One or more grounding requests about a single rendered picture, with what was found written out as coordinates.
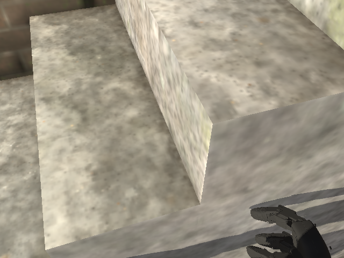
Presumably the robot right hand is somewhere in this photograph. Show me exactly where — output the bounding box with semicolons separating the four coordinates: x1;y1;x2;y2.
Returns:
246;205;332;258

